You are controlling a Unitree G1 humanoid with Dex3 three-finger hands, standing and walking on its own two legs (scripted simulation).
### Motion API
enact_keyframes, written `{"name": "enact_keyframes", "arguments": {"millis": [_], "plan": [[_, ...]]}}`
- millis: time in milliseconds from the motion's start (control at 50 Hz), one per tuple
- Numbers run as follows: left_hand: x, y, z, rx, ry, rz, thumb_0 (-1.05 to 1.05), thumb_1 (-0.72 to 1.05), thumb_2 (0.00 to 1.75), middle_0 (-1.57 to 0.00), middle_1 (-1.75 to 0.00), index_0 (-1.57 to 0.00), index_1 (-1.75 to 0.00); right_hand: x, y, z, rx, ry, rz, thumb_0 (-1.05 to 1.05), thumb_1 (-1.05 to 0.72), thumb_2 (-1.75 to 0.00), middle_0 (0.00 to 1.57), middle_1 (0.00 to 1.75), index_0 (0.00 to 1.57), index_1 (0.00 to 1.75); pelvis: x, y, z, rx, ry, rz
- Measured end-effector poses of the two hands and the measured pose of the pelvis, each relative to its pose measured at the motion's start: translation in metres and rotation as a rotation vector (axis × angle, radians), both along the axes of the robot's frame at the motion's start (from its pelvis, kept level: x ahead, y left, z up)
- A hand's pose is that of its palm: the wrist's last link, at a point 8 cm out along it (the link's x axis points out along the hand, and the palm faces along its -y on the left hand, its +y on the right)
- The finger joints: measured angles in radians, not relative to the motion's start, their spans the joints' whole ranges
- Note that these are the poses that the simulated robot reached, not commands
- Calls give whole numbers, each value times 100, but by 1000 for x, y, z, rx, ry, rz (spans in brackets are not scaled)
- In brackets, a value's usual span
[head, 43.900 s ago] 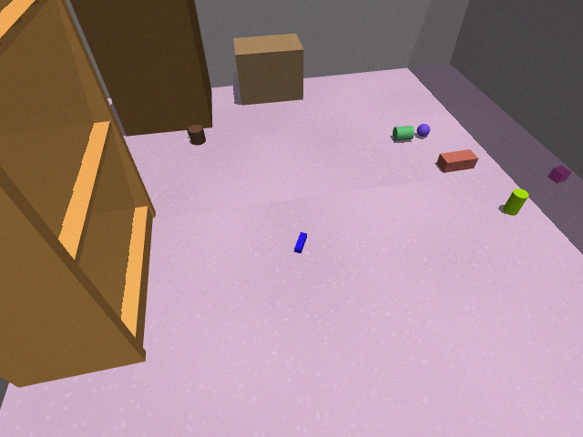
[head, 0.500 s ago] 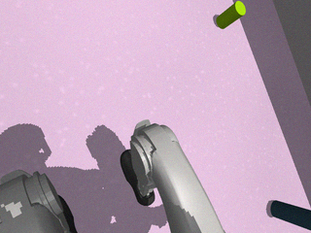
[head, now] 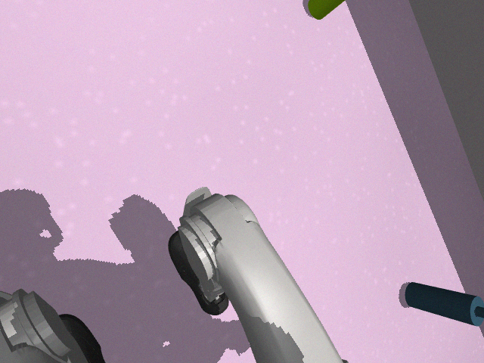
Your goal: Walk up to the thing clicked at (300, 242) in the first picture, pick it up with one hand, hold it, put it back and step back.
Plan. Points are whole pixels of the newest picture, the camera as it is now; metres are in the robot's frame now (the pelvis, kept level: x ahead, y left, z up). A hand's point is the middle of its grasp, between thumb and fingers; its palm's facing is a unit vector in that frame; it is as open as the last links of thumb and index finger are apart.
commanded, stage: rest palm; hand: left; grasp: from above
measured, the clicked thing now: out of the picture +0.51 +0.32 -0.33
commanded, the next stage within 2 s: close in 1.30 s
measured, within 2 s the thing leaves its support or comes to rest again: neither
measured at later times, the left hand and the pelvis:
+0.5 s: hand out of the picture +0.48 +0.29 -0.24, palm faces -0.06 -0.46 -0.89, open 12.7 cm; pelvis +0.00 +0.00 +0.00, yaw +1 degrees
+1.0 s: hand out of the picture +0.48 +0.30 -0.28, palm faces -0.04 -0.45 -0.89, open 11.9 cm; pelvis +0.00 +0.00 -0.02, yaw +0 degrees
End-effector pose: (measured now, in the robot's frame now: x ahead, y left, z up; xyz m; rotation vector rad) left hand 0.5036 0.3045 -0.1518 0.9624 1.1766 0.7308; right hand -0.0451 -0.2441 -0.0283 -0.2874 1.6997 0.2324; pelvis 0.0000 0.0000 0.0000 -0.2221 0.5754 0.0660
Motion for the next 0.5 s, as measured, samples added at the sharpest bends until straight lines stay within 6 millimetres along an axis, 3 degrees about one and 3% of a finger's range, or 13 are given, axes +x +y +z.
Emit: {"name": "enact_keyframes", "arguments": {"millis": [200, 340, 500], "plan": [[-30, 10, -10, -43, 48, 7, 0, -26, 82, -32, -79, -31, -81, 16, 3, -11, 24, -24, 30, 0, -91, -89, 20, 30, 20, 30, -1, 1, -1, 3, -3, 12], [-32, 9, -15, -25, 57, -54, 0, -28, 82, -30, -78, -28, -80, 26, -2, -14, -1, -52, 72, 0, -91, -90, 20, 30, 20, 30, -3, 3, -2, -3, -17, 21], [-29, -3, -30, -35, 41, -31, 0, -27, 82, -32, -76, -29, -78, 21, -5, -9, 11, -19, 116, 0, -91, -90, 20, 30, 20, 30, -2, 2, -5, -5, -30, 24]]}}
